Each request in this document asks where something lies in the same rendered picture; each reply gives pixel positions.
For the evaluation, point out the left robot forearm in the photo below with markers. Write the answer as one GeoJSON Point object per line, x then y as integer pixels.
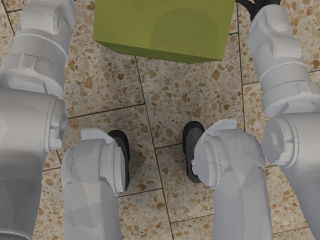
{"type": "Point", "coordinates": [40, 48]}

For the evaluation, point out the right robot upper arm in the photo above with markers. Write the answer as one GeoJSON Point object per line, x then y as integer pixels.
{"type": "Point", "coordinates": [292, 141]}

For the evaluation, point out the carton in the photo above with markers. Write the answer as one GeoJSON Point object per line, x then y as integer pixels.
{"type": "Point", "coordinates": [184, 31]}

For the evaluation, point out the robot left thigh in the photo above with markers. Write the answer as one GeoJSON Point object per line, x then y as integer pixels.
{"type": "Point", "coordinates": [91, 203]}

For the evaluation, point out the left robot upper arm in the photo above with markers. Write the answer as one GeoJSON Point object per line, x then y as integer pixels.
{"type": "Point", "coordinates": [31, 125]}

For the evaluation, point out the right robot hand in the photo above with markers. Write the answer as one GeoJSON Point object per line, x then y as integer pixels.
{"type": "Point", "coordinates": [253, 8]}

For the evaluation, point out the right robot forearm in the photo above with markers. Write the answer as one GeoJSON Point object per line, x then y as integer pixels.
{"type": "Point", "coordinates": [277, 59]}

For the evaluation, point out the left robot foot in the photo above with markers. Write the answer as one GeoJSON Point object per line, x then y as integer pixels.
{"type": "Point", "coordinates": [122, 141]}

